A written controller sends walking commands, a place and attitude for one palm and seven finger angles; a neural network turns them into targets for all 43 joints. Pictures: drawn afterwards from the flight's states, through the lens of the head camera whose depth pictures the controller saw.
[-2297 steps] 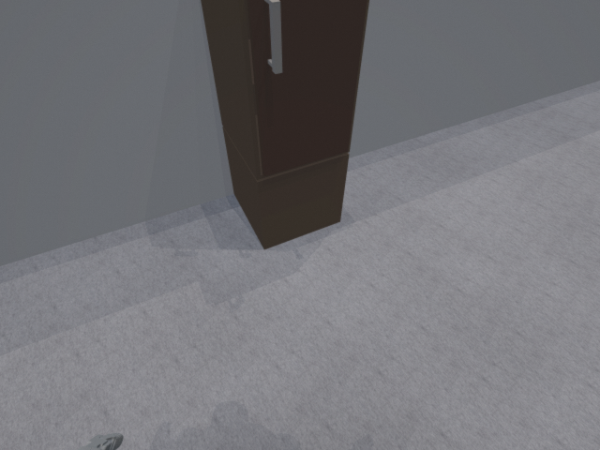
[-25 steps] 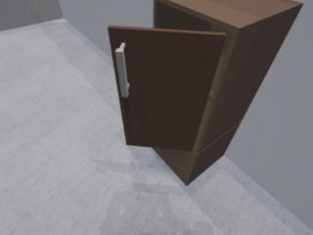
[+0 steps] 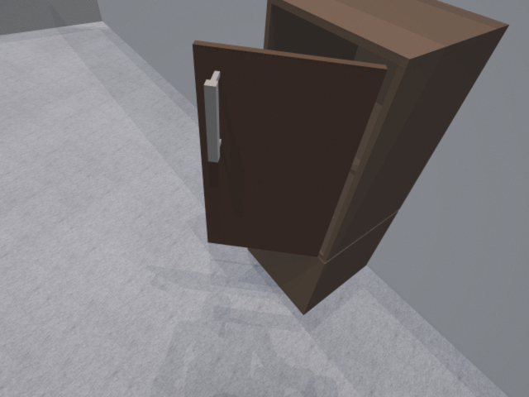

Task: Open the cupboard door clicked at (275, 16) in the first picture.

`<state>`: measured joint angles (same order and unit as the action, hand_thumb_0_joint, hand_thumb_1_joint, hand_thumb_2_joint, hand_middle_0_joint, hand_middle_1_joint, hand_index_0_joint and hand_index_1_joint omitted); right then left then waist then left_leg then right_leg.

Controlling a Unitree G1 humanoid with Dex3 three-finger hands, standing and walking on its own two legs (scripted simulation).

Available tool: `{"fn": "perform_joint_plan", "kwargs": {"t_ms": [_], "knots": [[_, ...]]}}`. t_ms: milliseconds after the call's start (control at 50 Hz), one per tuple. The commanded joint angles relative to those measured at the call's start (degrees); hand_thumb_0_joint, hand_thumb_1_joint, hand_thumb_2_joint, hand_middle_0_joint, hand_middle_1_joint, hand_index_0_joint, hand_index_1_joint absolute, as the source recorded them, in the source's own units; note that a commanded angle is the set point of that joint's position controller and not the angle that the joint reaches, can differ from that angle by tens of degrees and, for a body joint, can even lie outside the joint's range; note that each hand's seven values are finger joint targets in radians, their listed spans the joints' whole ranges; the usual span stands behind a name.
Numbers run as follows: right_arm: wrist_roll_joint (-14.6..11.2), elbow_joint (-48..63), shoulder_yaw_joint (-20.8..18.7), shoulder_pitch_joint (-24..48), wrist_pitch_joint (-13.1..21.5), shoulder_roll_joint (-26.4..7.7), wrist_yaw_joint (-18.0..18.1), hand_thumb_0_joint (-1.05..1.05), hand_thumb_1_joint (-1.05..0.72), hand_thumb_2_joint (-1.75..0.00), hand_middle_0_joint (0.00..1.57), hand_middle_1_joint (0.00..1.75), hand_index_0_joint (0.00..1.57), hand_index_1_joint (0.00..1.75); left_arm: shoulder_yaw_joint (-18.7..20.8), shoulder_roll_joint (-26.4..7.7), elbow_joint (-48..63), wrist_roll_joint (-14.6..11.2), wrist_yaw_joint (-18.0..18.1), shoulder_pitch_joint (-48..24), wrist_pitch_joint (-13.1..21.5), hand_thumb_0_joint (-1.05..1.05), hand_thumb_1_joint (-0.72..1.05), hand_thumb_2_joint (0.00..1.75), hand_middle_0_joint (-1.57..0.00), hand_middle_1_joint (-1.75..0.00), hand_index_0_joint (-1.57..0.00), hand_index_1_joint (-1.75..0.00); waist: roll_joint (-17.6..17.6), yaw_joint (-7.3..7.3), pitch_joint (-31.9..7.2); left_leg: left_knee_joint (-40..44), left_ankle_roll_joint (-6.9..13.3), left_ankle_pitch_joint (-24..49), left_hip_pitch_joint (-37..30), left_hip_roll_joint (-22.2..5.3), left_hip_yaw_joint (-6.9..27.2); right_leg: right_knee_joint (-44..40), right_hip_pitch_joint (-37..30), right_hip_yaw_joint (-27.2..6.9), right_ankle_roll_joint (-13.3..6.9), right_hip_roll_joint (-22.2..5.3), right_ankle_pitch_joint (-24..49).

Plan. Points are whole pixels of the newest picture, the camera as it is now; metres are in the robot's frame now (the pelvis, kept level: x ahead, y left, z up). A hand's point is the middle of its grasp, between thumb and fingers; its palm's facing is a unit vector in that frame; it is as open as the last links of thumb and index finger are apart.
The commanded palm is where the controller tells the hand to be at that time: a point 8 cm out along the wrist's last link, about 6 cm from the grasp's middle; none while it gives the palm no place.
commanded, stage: look again from close up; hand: left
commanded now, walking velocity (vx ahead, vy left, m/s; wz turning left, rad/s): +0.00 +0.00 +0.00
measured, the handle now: (215, 118) +0.58 +0.15 +0.12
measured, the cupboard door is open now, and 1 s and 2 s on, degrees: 46 46 46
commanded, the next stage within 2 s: raise the hand with hooked fingers in 0.50 s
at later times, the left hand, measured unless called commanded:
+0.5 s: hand out of the picture -0.04 +0.19 -0.18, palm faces +0.01 -0.98 -0.19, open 7.4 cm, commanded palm none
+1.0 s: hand (131, 372) +0.16 +0.20 -0.04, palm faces -0.06 -1.00 -0.02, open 8.5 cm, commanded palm +0.12 +0.26 -0.02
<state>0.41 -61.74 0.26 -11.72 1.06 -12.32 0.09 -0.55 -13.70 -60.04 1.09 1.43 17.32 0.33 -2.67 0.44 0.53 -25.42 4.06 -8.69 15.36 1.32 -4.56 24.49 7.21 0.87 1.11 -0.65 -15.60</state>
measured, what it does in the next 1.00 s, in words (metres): lowers itself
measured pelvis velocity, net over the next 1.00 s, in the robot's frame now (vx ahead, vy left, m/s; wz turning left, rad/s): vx -0.03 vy -0.03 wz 0.04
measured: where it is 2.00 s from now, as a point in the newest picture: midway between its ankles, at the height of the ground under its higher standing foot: outside the picture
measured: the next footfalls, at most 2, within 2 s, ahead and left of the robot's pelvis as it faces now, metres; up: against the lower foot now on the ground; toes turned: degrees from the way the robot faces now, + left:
none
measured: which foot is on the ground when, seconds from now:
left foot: down 0.00-1.00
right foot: down 0.00-1.00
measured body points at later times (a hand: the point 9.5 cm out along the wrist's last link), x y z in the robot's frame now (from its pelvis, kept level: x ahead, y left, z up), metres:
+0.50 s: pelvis -0.01 +0.01 +0.00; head -0.01 +0.03 +0.45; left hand -0.04 +0.24 -0.16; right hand +0.02 -0.24 -0.14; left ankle +0.06 +0.07 -0.74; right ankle -0.03 -0.13 -0.74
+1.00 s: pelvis -0.03 -0.03 -0.06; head -0.02 -0.02 +0.39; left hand +0.16 +0.25 -0.03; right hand +0.18 -0.28 -0.09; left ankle +0.06 +0.07 -0.74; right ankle -0.02 -0.12 -0.74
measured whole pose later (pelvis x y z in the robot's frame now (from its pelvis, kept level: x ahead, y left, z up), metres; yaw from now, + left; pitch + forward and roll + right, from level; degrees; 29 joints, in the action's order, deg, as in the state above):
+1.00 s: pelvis -0.03 -0.03 -0.06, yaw +2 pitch +6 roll -1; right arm -3.8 -29.6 -0.8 -10.9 13.4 -15.6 1.5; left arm 14.8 -19.0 -14.7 -19.2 -27.7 20.7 21.1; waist -0.1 -2.0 -6.6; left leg -54.8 2.1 -18.8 42.4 0.5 -0.6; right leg 56.1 34.4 2.6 -2.6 3.1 -28.3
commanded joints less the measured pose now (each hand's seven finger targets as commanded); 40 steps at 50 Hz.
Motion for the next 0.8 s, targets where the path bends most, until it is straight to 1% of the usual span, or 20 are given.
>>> {"fn": "perform_joint_plan", "kwargs": {"t_ms": [0,140,200,240,280,320,360,420,560,580,600,620,640,660,680,700,720,740,760,780], "knots": [[0.06,2.69,-1.95,0.45,0.9,-9.24,0.66,0.0,-0.9,-0.9,0.2,0.3,0.2,0.3,1.05,-6.38,1.77,0.12,0.45,3.12,0.94,0.0,0.9,0.9,-0.2,-0.3,-0.2,-0.3,3.12,-0.17,1.6,9.15,-1.46,-7.55,-2.15,-8.26,11.27,-5.14,4.97,-4.57,-3.19,-5.06,1.63],[-0.04,1.74,-2.03,-0.41,0.75,-8.94,0.65,0.0,-0.9,-0.9,0.2,0.3,0.2,0.3,0.98,-5.84,0.79,0.24,0.47,4.32,0.87,0.0,0.9,0.9,-0.2,-0.3,-0.2,-0.3,2.56,0.07,2.1,10.7,-1.4,-9.88,-1.6,-8.58,11.62,-5.59,4.55,-3.96,-2.99,-5.07,1.27],[0.01,1.41,-2.16,-0.56,0.68,-9.13,0.64,0.0,-0.9,-0.9,0.2,0.3,0.2,0.3,0.93,-5.52,0.27,0.22,0.46,4.78,0.8,0.0,0.9,0.9,-0.2,-0.3,-0.2,-0.3,3.32,-0.11,1.84,11.76,-1.53,-11.94,-1.84,-8.58,12.13,-5.44,5.12,-3.99,-2.95,-4.98,0.02],[-0.08,1.18,-2.14,-0.91,0.62,-8.58,0.61,0.0,-0.9,-0.9,0.2,0.3,0.2,0.3,0.91,-5.33,0.08,0.35,0.51,5.47,0.82,0.0,0.9,0.9,-0.2,-0.3,-0.2,-0.3,2.61,0.2,2.17,12.05,-1.35,-11.94,-1.18,-8.63,12.19,-5.48,4.45,-3.59,-2.88,-5.03,0.82],[-0.05,1.11,-2.12,-0.89,0.51,-8.59,0.59,0.0,-0.9,-0.9,0.2,0.3,0.2,0.3,0.84,-5.15,-0.16,0.27,0.49,5.64,0.82,0.0,0.9,0.9,-0.2,-0.3,-0.2,-0.3,2.56,0.01,2.53,12.25,-1.54,-12.67,-1.19,-8.41,12.17,-5.59,5.3,-3.68,-2.9,-5.05,-0.2],[0.0,0.95,-2.26,-1.22,0.36,-8.57,0.59,0.0,-0.9,-0.9,0.2,0.3,0.2,0.3,0.77,-4.81,-0.47,0.28,0.48,5.88,0.69,0.0,0.9,0.9,-0.2,-0.3,-0.2,-0.3,3.44,-0.07,3.16,13.13,-1.63,-14.75,-0.93,-8.46,12.69,-5.52,6.08,-3.66,-2.81,-4.78,-1.38],[-0.06,0.78,-2.18,-1.53,0.29,-7.97,0.57,0.0,-0.9,-0.9,0.2,0.3,0.2,0.3,0.79,-4.63,-0.59,0.37,0.52,6.45,0.78,0.0,0.9,0.9,-0.2,-0.3,-0.2,-0.3,2.65,0.02,2.97,12.65,-1.59,-13.93,-0.62,-8.3,12.17,-5.8,5.59,-3.73,-2.85,-4.91,-0.7],[0.04,0.65,-2.34,-2.0,0.2,-8.02,0.59,0.0,-0.9,-0.9,0.2,0.3,0.2,0.3,0.78,-4.31,-0.81,0.35,0.5,6.84,0.69,0.0,0.9,0.9,-0.2,-0.3,-0.2,-0.3,2.89,-0.12,2.81,13.45,-1.7,-15.25,-0.98,-8.48,12.59,-5.43,6.35,-3.45,-2.82,-4.69,-1.66],[-0.06,0.47,-2.18,-2.7,0.2,-6.8,0.67,0.0,-0.9,-0.9,0.2,0.3,0.2,0.3,0.69,-3.11,-1.26,0.37,0.6,8.1,0.78,0.0,0.9,0.9,-0.2,-0.3,-0.2,-0.3,2.75,0.0,2.69,13.13,-1.68,-13.93,-1.05,-8.24,12.2,-5.55,6.31,-3.6,-2.77,-4.64,-0.68],[0.18,4.55,-1.47,0.12,-0.23,-6.66,0.58,0.0,-0.9,-0.9,0.2,0.3,0.2,0.3,-0.36,-1.14,-2.27,1.51,2.61,9.05,1.16,0.0,0.9,0.9,-0.2,-0.3,-0.2,-0.3,8.58,0.41,7.8,4.2,-4.6,-9.84,2.1,-5.95,4.22,-3.65,8.39,-1.77,-3.01,-4.73,-2.37],[-3.65,26.37,-2.62,-4.29,8.21,-13.14,3.9,0.0,-0.9,-0.9,0.2,0.3,0.2,0.3,9.61,-17.18,88.14,-10.73,2.54,-31.03,13.92,0.0,0.88,0.89,-0.2,-0.32,-0.2,-0.32,16.04,-8.8,-19.07,4.85,-4.53,-5.31,-20.01,-2.21,7.25,2.57,9.69,4.66,-2.59,1.12,2.24],[-4.12,22.07,0.66,-0.25,14.05,-9.65,4.97,0.0,-0.9,-0.9,0.2,0.3,0.2,0.3,8.82,-13.69,77.32,-8.24,4.84,-10.94,11.21,0.0,0.85,0.88,-0.2,-0.33,-0.2,-0.33,21.26,-2.03,-17.45,9.36,-5.84,-14.89,-18.12,-6.02,12.41,9.23,14.03,4.03,-3.4,1.44,-6.56],[-4.14,19.81,-0.24,-0.14,16.22,-9.63,5.34,0.0,-0.9,-0.9,0.2,0.3,0.2,0.3,7.42,-11.74,74.66,-8.41,7.82,-8.91,9.37,0.0,0.83,0.87,-0.21,-0.34,-0.21,-0.34,19.81,-2.71,-14.06,10.81,-7.32,-21.34,-11.07,-5.39,13.68,12.05,17.42,4.17,-3.36,2.19,-9.15],[-4.89,18.89,-0.35,-1.03,16.31,-6.89,4.48,0.0,-0.9,-0.9,0.2,0.3,0.2,0.3,-1.43,4.34,56.89,-8.42,7.09,11.44,3.21,0.0,0.81,0.86,-0.21,-0.36,-0.21,-0.36,11.94,-3.13,-6.06,11.15,-6.48,-23.33,-6.22,-6.14,13.41,13.83,21.13,4.85,-3.57,2.26,-8.75],[-4.99,23.61,-1.24,-1.15,16.42,-9.24,4.37,0.0,-0.9,-0.9,0.2,0.3,0.2,0.3,0.35,2.0,72.33,-12.98,5.82,4.75,5.42,0.0,0.78,0.85,-0.21,-0.37,-0.21,-0.37,13.17,-2.51,-3.2,8.32,-5.15,-24.9,-2.05,-5.23,13.54,12.06,18.41,4.75,-2.96,1.59,-7.55],[-5.03,24.45,-1.83,1.27,17.0,-9.66,4.65,0.0,-0.9,-0.9,0.2,0.3,0.2,0.3,3.35,-0.48,70.52,-12.97,4.5,7.1,7.47,0.0,0.76,0.84,-0.21,-0.39,-0.21,-0.39,9.07,-2.16,-3.36,4.69,-4.54,-24.24,-0.81,-4.63,12.36,8.38,18.1,4.46,-2.7,1.53,-8.16],[-4.09,25.23,-1.93,1.62,17.45,-10.22,4.7,0.0,-0.9,-0.9,0.2,0.3,0.2,0.3,5.96,-2.68,68.47,-12.98,2.86,6.0,10.57,0.0,0.74,0.83,-0.21,-0.4,-0.21,-0.4,3.95,-2.33,-2.11,0.52,-4.05,-21.88,2.29,-2.99,10.84,5.88,19.58,3.66,-2.5,1.38,-10.63],[-3.57,26.28,-2.48,1.22,17.06,-10.81,4.37,0.0,-0.9,-0.9,0.2,0.3,0.2,0.3,11.14,-7.0,60.76,-13.05,1.03,6.84,12.85,0.0,0.71,0.82,-0.21,-0.42,-0.21,-0.42,-2.14,-2.85,-1.28,-3.99,-3.72,-19.66,5.86,-1.59,9.9,4.66,22.13,2.57,-2.33,1.11,-14.65],[-2.82,27.18,-2.97,1.63,16.05,-10.73,4.29,0.0,-0.9,-0.9,0.2,0.3,0.2,0.3,14.2,-7.86,55.01,-13.61,-1.49,3.18,16.32,0.0,0.69,0.81,-0.22,-0.43,-0.22,-0.43,-10.44,-3.45,1.22,-7.97,-3.75,-19.11,11.45,-1.38,9.53,6.2,27.82,2.44,-2.06,1.32,-19.04],[-2.58,28.55,-3.26,3.47,15.51,-10.31,4.19,0.0,-0.9,-0.9,0.2,0.3,0.2,0.3,15.24,-5.58,46.17,-14.78,-5.3,7.58,19.85,0.0,0.67,0.8,-0.22,-0.45,-0.22,-0.45,-16.77,-1.7,3.46,-11.64,-4.02,-19.5,17.18,-1.34,8.55,9.23,32.07,2.71,-2.06,1.79,-22.99]]}}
